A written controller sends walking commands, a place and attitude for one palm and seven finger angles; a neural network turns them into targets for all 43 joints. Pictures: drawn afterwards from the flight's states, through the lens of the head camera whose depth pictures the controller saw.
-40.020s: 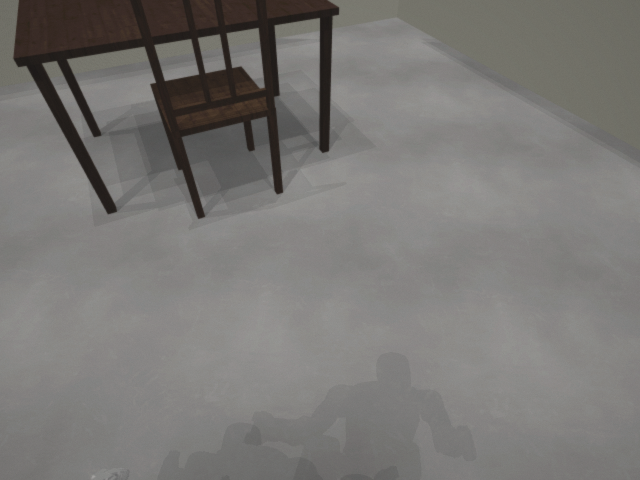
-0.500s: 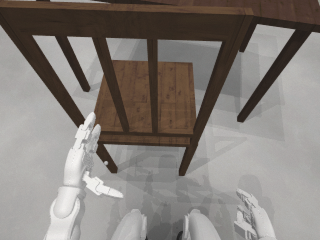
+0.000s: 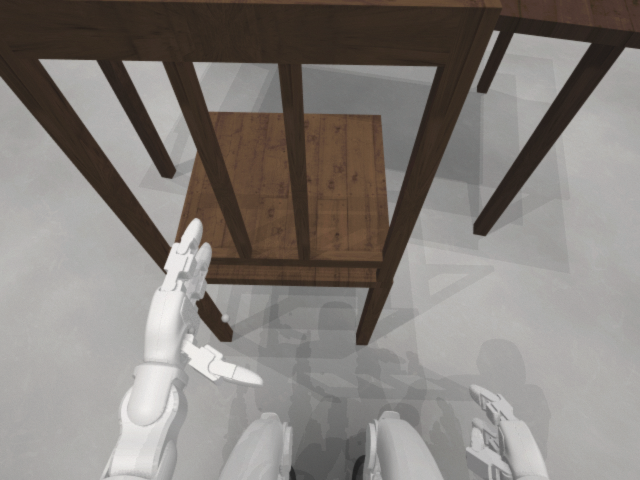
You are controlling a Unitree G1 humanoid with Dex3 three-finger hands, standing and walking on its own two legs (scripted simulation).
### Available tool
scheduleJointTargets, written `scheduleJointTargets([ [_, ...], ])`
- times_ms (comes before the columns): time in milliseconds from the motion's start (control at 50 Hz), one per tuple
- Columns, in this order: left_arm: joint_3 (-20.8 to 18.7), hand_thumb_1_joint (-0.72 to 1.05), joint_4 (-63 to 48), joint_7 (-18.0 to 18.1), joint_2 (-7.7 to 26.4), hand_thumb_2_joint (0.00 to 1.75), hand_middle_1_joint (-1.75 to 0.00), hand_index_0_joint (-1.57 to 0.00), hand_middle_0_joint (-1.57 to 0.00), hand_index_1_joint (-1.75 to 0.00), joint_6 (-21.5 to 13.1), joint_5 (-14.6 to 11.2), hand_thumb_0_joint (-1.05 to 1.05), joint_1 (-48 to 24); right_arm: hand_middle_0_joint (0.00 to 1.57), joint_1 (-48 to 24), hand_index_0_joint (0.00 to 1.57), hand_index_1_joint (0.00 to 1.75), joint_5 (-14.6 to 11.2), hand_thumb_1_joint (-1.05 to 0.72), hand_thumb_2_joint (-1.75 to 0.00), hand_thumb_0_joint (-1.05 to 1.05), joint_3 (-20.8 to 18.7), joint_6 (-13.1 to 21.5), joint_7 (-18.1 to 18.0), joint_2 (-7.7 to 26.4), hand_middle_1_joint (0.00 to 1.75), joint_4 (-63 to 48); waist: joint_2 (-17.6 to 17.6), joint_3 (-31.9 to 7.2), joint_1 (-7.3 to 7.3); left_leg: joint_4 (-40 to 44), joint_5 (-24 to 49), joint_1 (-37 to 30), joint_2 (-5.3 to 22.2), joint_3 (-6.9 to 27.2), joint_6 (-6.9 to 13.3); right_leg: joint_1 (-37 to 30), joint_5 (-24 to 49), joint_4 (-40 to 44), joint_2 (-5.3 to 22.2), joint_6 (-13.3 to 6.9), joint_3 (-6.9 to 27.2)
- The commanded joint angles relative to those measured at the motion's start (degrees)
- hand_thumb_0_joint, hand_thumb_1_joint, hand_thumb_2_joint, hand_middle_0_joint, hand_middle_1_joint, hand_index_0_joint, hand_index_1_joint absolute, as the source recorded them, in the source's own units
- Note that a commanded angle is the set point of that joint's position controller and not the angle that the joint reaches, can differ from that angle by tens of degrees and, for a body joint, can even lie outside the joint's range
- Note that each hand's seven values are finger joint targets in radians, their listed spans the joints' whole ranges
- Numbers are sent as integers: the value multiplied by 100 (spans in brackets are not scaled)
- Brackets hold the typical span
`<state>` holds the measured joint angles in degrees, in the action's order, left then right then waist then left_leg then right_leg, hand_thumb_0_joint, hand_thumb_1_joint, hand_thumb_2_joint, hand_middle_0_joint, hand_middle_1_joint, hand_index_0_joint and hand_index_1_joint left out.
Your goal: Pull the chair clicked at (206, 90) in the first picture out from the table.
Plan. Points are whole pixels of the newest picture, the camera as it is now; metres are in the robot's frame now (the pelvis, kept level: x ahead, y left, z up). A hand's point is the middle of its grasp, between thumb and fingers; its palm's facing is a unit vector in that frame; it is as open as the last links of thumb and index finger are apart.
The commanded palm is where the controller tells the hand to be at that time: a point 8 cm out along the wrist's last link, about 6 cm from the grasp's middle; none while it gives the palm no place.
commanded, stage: aim the fingers beside a spindle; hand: left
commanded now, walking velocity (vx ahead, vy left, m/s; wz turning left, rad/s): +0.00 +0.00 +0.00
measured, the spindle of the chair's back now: (222, 186) +0.46 +0.14 +0.06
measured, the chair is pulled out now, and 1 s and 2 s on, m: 0.27 0.27 0.27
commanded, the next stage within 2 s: push the fingers through the gap in 0.42 s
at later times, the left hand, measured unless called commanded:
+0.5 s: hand (223, 319) +0.30 +0.13 +0.02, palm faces -0.02 -1.00 -0.04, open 16.9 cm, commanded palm +0.28 +0.18 +0.02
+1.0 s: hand (233, 286) +0.34 +0.12 +0.02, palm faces -0.03 -1.00 -0.04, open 16.9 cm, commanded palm +0.32 +0.18 +0.02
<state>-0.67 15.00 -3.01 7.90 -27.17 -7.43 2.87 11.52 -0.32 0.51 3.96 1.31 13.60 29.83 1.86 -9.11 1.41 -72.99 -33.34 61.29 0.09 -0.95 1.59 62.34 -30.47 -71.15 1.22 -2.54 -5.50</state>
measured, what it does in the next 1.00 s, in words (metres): stands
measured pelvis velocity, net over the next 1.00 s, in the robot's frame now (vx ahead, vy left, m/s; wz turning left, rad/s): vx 0.00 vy -0.01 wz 0.00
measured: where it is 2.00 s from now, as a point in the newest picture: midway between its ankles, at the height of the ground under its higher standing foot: outside the picture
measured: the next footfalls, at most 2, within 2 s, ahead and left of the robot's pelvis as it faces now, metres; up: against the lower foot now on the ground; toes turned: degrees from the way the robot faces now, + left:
none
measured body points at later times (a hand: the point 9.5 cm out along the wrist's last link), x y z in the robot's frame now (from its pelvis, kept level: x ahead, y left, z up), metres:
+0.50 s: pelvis +0.00 +0.00 +0.00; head +0.11 -0.01 +0.44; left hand +0.29 +0.18 +0.03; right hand +0.18 -0.24 -0.11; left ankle +0.01 +0.10 -0.62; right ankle +0.03 -0.10 -0.62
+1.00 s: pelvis +0.00 -0.01 +0.00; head +0.11 -0.01 +0.44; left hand +0.33 +0.17 +0.03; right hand +0.15 -0.25 -0.11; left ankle +0.01 +0.10 -0.62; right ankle +0.03 -0.10 -0.62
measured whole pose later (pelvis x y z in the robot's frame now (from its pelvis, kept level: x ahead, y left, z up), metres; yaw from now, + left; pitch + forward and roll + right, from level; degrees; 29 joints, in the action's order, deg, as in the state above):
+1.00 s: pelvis +0.00 -0.01 +0.00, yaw +0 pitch +22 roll -1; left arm -3.4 23.8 -3.8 8.7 -27.7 -7.9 -7.7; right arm 11.8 -0.3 0.2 4.0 1.1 14.4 32.1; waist 2.0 -9.1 2.0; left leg -72.8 -32.8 62.0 0.3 -0.7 1.1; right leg 63.2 -30.1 -71.2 1.0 -3.1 -5.6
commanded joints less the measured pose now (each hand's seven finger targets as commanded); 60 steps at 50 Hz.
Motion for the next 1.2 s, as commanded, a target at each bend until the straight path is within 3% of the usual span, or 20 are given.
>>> scheduleJointTargets([
  [0, -334, -50, -1205, -33, 573, 30, -8, -6, -6, -8, -526, -69, 0, -990, 20, -59, 20, 30, -13, -90, -90, 0, -302, 271, -108, 751, 30, -763, -141, -1994, 93, 916, 1508, -785, -91, 289, 6, -1757, 1360, 1015, -73, 59, 542],
  [40, -312, -50, -1116, -106, 532, 30, -8, -6, -6, -8, -529, -150, 0, -954, 20, -19, 20, 30, -21, -90, -90, 0, -310, 300, -113, 754, 30, -720, -273, -2001, 135, 889, 1556, -793, -86, 289, 11, -1803, 1443, 1062, -76, 71, 553],
  [80, -293, -50, -1236, -181, 560, 30, -8, -6, -6, -8, -542, -154, 0, -897, 20, -24, 20, 30, -30, -90, -90, 0, -319, 323, -113, 774, 30, -732, -93, -2188, 85, 920, 1739, -939, -86, 316, 2, -1827, 1606, 982, -70, 54, 510],
  [100, -94, -50, -1260, -223, 373, 30, -8, -6, -6, -8, -520, -157, 0, -843, 20, -23, 20, 30, -32, -90, -90, 0, -319, 340, -101, 757, 30, -745, -72, -2176, 120, 938, 1783, -1018, -81, 319, -2, -1806, 1653, 989, -63, 59, 486],
  [120, -153, -50, -1208, -224, 415, 30, -8, -6, -6, -8, -479, -172, 0, -673, 20, -6, 20, 30, -41, -90, -90, 0, -329, 335, -93, 759, 30, -744, -52, -2116, 78, 963, 1797, -1021, -81, 317, -13, -1787, 1647, 998, -73, 50, 460],
  [140, -3, -50, -1157, -242, 308, 30, -8, -6, -6, -8, -433, -160, 0, -697, 20, -18, 20, 30, -45, -90, -90, 0, -317, 331, -84, 768, 30, -754, -159, -2040, 144, 956, 1759, -994, -78, 333, 1, -1727, 1622, 1015, -79, 60, 450],
  [180, -106, -50, -1171, -198, 395, 30, -8, -6, -6, -8, -407, -130, 0, -629, 20, -9, 20, 30, -45, -90, -90, 0, -338, 326, -82, 779, 30, -755, -90, -2032, 92, 968, 1823, -1043, -77, 345, -13, -1660, 1643, 973, -75, 52, 423],
  [200, -102, -50, -1115, -168, 357, 30, -8, -6, -6, -8, -377, -125, 0, -496, 20, 5, 20, 30, -38, -90, -90, 0, -337, 316, -71, 763, 30, -784, -244, -2009, 92, 968, 1784, -983, -85, 321, -7, -1716, 1645, 995, -74, 63, 421],
  [220, -300, -50, -1030, -124, 524, 30, -8, -6, -6, -8, -364, -123, 0, -456, 20, 6, 20, 30, -40, -90, -90, 0, -337, 293, -76, 786, 30, -787, -393, -1970, 59, 953, 1698, -830, -88, 303, -6, -1796, 1598, 1009, -79, 67, 460],
  [300, -507, -50, -1289, 10, 691, 30, -8, -6, -6, -8, -510, -66, 0, -623, 20, -3, 20, 30, -8, -90, -90, 0, -328, 279, -71, 734, 30, -806, -133, -2043, -21, 936, 1743, -856, -113, 278, -19, -1828, 1631, 950, -79, 43, 506],
  [360, -251, -50, -1386, -3, 480, 30, -8, -6, -6, -8, -584, -54, 0, -752, 20, -5, 20, 30, -9, -90, -90, 0, -321, 290, -60, 725, 30, -817, -147, -2061, 99, 902, 1825, -929, -101, 290, 5, -1770, 1732, 934, -96, 53, 479],
  [400, -322, -50, -1307, -43, 545, 30, -8, -6, -6, -8, -585, -76, 0, -543, 20, -7, 20, 30, -12, -90, -90, 0, -334, 296, -61, 741, 30, -798, -192, -2059, 54, 908, 1743, -899, -100, 278, -7, -1812, 1653, 980, -94, 54, 507],
  [420, -144, -50, -1259, -86, 399, 30, -8, -6, -6, -8, -573, -50, 0, -561, 20, -19, 20, 30, -17, -90, -90, 0, -317, 302, -56, 740, 30, -807, -190, -1975, 97, 931, 1716, -901, -99, 300, -8, -1749, 1620, 981, -94, 51, 483],
  [460, 25, -50, -1233, -132, 277, 30, -8, -6, -6, -8, -530, -48, 0, -735, 20, -22, 20, 30, -30, -90, -90, 0, -324, 314, -63, 753, 30, -796, -129, -1927, 181, 896, 1676, -926, -97, 314, 10, -1587, 1547, 978, -96, 55, 460],
  [620, -396, -50, -1063, 33, 595, 30, -8, -6, -6, -8, -511, -41, 0, -1114, 20, 21, 20, 30, 5, -90, -90, 0, -316, 302, -90, 753, 30, -708, -204, -2101, 58, 861, 1630, -811, -130, 289, -2, -1753, 1502, 971, -89, 51, 530],
  [840, -399, -50, -419, -93, 585, 30, -8, -6, -6, -8, -433, -67, 0, -1964, 20, 60, 20, 30, -24, -90, -90, 0, -305, 247, -95, 801, 30, -544, -271, -2073, 198, 879, 1491, -728, -115, 245, 10, -1757, 1429, 1080, -86, 83, 582],
  [920, -525, -50, -300, -56, 655, 30, -8, -6, -6, -8, -484, -84, 0, -2105, 20, 113, 20, 30, -7, -90, -90, 0, -319, 257, -85, 804, 30, -492, -144, -2193, 145, 899, 1676, -851, -117, 248, -2, -1758, 1619, 1029, -91, 70, 558],
  [1020, -690, -50, 49, -38, 775, 30, -8, -6, -6, -8, -547, -41, 0, -2386, 20, 159, 20, 30, 4, -90, -90, 0, -315, 218, -72, 824, 30, -426, -324, -2166, 163, 895, 1612, -691, -120, 229, -1, -1816, 1602, 1018, -97, 81, 580],
  [1180, -532, -50, 216, -17, 638, 30, -8, -6, -6, -8, -627, 3, 0, -3050, 20, 246, 20, 30, 18, -90, -90, 0, -345, 197, -52, 846, 30, -332, -50, -2355, 233, 911, 1820, -992, -98, 287, -14, -1578, 1726, 925, -104, 64, 509],
])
